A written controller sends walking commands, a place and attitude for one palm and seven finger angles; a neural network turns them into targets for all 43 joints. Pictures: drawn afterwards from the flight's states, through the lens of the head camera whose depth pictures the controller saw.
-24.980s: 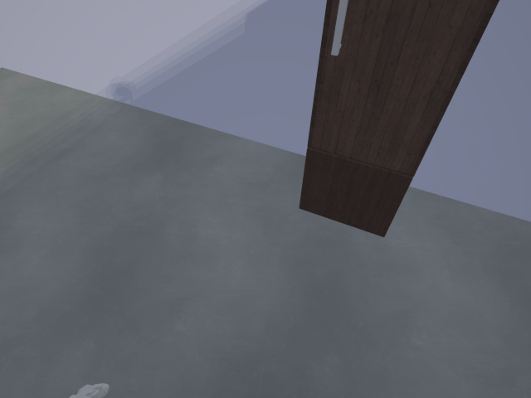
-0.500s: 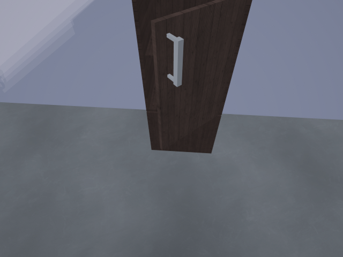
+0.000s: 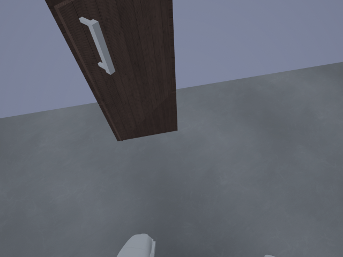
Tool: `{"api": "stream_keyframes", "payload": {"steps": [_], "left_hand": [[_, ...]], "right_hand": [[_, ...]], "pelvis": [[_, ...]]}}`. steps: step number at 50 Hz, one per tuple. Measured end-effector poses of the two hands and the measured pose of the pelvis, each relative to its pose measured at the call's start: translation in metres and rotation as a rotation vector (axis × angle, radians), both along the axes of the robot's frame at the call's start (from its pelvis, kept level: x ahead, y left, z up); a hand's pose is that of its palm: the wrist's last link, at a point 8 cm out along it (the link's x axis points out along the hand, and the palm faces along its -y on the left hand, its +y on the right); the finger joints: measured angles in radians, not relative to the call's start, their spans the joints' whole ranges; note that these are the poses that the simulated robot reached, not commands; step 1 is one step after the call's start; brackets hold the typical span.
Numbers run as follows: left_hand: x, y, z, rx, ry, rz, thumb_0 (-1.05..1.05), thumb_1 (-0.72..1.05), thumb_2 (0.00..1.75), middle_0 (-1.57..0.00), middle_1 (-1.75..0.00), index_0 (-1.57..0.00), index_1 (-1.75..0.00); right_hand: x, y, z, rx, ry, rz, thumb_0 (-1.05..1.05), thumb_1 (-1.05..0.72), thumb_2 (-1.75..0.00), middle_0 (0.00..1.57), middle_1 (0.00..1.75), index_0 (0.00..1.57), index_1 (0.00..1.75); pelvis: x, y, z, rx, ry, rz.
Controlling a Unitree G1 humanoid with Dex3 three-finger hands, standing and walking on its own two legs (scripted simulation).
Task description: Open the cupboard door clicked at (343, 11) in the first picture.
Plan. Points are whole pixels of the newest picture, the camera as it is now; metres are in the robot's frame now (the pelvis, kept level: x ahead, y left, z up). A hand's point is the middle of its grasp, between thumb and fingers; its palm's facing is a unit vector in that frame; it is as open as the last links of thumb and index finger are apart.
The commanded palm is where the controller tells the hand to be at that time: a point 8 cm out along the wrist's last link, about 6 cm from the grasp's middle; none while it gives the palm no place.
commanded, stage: walk to a spot facing it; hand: left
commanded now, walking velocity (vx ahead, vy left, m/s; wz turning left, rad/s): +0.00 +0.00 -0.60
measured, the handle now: (98, 47) +0.60 +0.26 +0.13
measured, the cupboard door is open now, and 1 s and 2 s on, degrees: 42 42 42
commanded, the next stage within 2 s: none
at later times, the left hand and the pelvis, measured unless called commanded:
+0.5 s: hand (84, 251) +0.13 +0.26 -0.18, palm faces -0.19 -0.96 -0.22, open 7.4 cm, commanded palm none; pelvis +0.01 +0.06 +0.00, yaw -17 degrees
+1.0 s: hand (134, 224) +0.20 +0.14 -0.17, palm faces -0.58 -0.78 -0.21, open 7.4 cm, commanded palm none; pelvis +0.02 +0.04 +0.00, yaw -37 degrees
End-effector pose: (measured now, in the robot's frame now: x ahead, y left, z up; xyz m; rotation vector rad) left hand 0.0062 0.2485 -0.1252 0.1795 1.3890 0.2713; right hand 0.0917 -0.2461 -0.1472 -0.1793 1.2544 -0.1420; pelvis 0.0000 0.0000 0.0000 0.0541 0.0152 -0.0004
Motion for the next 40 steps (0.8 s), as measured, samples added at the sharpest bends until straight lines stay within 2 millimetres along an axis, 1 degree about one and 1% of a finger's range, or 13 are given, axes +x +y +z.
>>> {"api": "stream_keyframes", "payload": {"steps": [4,8,13,15,17,19,22,25,27,31,36,38,40], "left_hand": [[0.008,-0.002,0.0,-0.014,0.004,-0.036,0.0,0.9,0.9,-0.2,-0.29,-0.2,-0.3],[0.019,0.004,-0.003,-0.027,-0.007,-0.071,0.0,0.9,0.9,-0.21,-0.29,-0.21,-0.3],[0.037,0.023,-0.011,-0.042,-0.022,-0.121,0.0,0.9,0.9,-0.21,-0.29,-0.21,-0.3],[0.047,0.034,-0.017,-0.048,-0.025,-0.145,0.0,0.9,0.9,-0.21,-0.29,-0.21,-0.3],[0.059,0.047,-0.026,-0.056,-0.036,-0.168,0.01,0.9,0.9,-0.21,-0.29,-0.21,-0.3],[0.075,0.056,-0.031,-0.059,-0.049,-0.199,0.01,0.9,0.9,-0.2,-0.29,-0.2,-0.3],[0.101,0.064,-0.027,-0.064,-0.08,-0.257,0.01,0.9,0.9,-0.2,-0.29,-0.2,-0.3],[0.127,0.064,-0.02,-0.068,-0.109,-0.313,0.01,0.91,0.9,-0.2,-0.29,-0.2,-0.3],[0.143,0.059,-0.016,-0.07,-0.122,-0.358,0.01,0.91,0.9,-0.2,-0.29,-0.2,-0.3],[0.174,0.037,-0.011,-0.074,-0.136,-0.463,0.01,0.91,0.9,-0.2,-0.29,-0.2,-0.3],[0.208,-0.01,-0.01,-0.069,-0.178,-0.599,0.01,0.91,0.9,-0.2,-0.29,-0.2,-0.3],[0.218,-0.028,-0.012,-0.058,-0.212,-0.644,0.01,0.91,0.9,-0.2,-0.29,-0.2,-0.3],[0.22,-0.041,-0.008,-0.057,-0.216,-0.676,0.0,0.91,0.9,-0.2,-0.29,-0.2,-0.3]], "right_hand": [[0.01,-0.003,0.009,-0.015,-0.054,-0.036,0.01,-0.91,-0.89,0.2,0.3,0.2,0.3],[0.019,0.001,0.016,-0.03,-0.098,-0.059,0.01,-0.91,-0.89,0.2,0.3,0.2,0.3],[0.024,0.018,0.025,-0.046,-0.151,-0.09,0.01,-0.91,-0.89,0.19,0.3,0.2,0.3],[0.022,0.026,0.028,-0.057,-0.174,-0.108,0.01,-0.91,-0.89,0.2,0.3,0.2,0.3],[0.016,0.033,0.026,-0.079,-0.199,-0.124,0.0,-0.91,-0.89,0.2,0.3,0.2,0.3],[0.002,0.04,0.026,-0.097,-0.182,-0.136,0.0,-0.91,-0.89,0.2,0.3,0.2,0.3],[-0.028,0.049,0.031,-0.105,-0.125,-0.165,0.0,-0.9,-0.89,0.2,0.3,0.2,0.3],[-0.06,0.053,0.033,-0.107,-0.067,-0.218,0.0,-0.9,-0.89,0.2,0.3,0.2,0.3],[-0.082,0.055,0.032,-0.105,-0.034,-0.264,0.0,-0.9,-0.89,0.2,0.3,0.2,0.3],[-0.127,0.054,0.026,-0.09,0.027,-0.367,0.0,-0.9,-0.89,0.2,0.3,0.2,0.3],[-0.182,0.047,0.005,-0.054,0.095,-0.495,0.0,-0.9,-0.89,0.2,0.3,0.2,0.3],[-0.2,0.042,-0.006,-0.04,0.122,-0.543,0.01,-0.9,-0.89,0.2,0.3,0.2,0.3],[-0.209,0.038,-0.007,-0.036,0.145,-0.581,0.01,-0.9,-0.89,0.2,0.3,0.2,0.3]], "pelvis": [[0.001,0.003,0.002,-0.006,0.008,-0.044],[0.002,0.011,0.002,-0.015,0.013,-0.085],[0.003,0.028,0.0,-0.028,0.021,-0.14],[0.004,0.038,-0.002,-0.036,0.024,-0.162],[0.006,0.05,-0.011,-0.069,0.033,-0.18],[0.005,0.056,-0.012,-0.068,0.016,-0.206],[0.005,0.06,-0.006,-0.078,0.007,-0.252],[0.007,0.063,-0.001,-0.092,0.011,-0.293],[0.007,0.063,0.0,-0.098,0.013,-0.323],[0.008,0.059,-0.001,-0.097,0.017,-0.389],[0.007,0.042,-0.012,-0.072,0.02,-0.464],[0.005,0.035,-0.02,-0.057,0.022,-0.495],[0.004,0.034,-0.017,-0.061,0.015,-0.519]]}}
